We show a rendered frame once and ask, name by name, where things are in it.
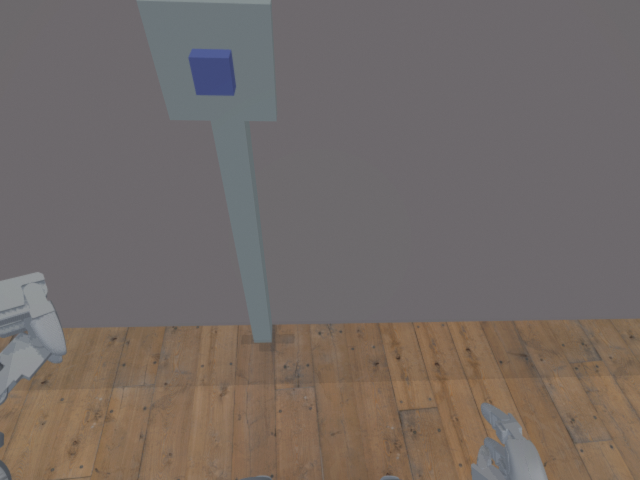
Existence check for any button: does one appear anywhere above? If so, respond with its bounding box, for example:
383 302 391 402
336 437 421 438
188 49 236 96

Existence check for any panel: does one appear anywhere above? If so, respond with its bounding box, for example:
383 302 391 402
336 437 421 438
136 0 277 343

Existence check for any right robot hand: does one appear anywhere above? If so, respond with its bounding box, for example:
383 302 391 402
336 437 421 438
471 403 548 480

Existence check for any left robot hand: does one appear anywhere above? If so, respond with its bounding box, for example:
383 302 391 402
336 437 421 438
0 272 67 405

